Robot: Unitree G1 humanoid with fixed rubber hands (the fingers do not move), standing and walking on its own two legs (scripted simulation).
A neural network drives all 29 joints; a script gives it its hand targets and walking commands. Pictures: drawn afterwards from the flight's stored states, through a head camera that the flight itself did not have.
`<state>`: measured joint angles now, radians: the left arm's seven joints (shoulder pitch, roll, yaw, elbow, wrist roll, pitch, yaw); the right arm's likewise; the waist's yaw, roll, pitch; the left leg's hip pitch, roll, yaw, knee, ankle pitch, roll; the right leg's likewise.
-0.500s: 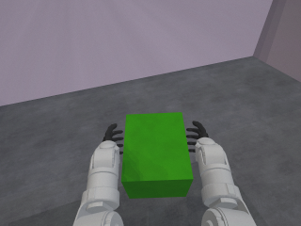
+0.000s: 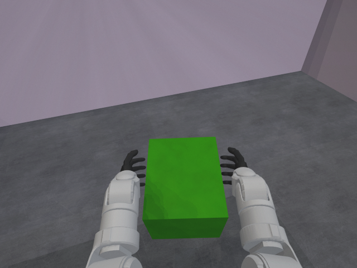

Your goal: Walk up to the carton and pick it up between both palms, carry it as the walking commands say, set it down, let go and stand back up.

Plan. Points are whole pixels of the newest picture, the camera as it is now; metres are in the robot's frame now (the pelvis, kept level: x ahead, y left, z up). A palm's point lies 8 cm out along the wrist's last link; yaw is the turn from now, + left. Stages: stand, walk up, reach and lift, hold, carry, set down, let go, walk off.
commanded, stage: reach and lift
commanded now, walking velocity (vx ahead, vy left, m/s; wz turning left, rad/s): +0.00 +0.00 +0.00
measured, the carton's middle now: (184, 187) +0.33 +0.00 -0.03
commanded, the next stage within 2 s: hold in 0.34 s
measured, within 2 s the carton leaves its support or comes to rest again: neither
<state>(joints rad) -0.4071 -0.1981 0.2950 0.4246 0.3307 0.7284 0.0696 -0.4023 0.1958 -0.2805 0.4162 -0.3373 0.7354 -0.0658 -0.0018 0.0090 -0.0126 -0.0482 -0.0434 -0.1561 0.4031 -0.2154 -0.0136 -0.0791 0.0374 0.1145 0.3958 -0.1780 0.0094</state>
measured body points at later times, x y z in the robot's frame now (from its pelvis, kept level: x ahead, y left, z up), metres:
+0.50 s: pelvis -0.01 +0.00 +0.00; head -0.08 +0.00 +0.44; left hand +0.30 +0.14 +0.05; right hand +0.30 -0.14 +0.05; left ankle +0.02 +0.13 -0.74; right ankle +0.04 -0.13 -0.74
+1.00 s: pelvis -0.01 +0.00 +0.00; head -0.07 +0.00 +0.44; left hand +0.30 +0.14 +0.05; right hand +0.31 -0.14 +0.05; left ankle +0.02 +0.13 -0.74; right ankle +0.04 -0.13 -0.74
